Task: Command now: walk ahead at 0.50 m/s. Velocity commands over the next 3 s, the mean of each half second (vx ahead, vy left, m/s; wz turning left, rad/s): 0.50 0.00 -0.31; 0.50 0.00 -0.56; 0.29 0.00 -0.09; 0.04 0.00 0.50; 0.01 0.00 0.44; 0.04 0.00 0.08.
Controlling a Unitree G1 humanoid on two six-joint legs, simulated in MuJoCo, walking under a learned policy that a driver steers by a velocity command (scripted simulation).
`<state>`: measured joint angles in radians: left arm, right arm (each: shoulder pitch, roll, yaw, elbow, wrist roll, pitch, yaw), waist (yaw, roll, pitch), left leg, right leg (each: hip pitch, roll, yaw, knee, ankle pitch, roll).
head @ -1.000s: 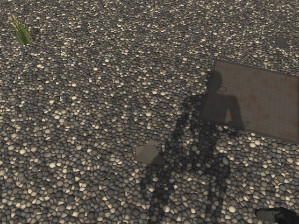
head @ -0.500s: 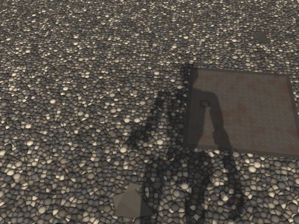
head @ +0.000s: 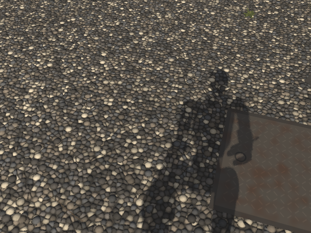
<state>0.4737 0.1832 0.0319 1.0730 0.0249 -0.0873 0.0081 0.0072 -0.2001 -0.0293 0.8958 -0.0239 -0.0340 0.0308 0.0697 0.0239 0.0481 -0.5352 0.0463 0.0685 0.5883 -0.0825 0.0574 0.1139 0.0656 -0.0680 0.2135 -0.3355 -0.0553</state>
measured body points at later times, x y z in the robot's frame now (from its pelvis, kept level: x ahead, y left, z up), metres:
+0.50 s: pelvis +0.26 +0.02 +0.00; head +0.29 +0.01 +0.45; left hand +0.45 +0.21 -0.13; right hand +0.17 -0.20 -0.15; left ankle +0.16 +0.10 -0.73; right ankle +0.40 -0.12 -0.70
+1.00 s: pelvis +0.52 -0.08 +0.01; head +0.54 -0.11 +0.46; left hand +0.62 +0.18 -0.11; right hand +0.58 -0.38 -0.11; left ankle +0.74 +0.00 -0.67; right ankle +0.42 -0.08 -0.73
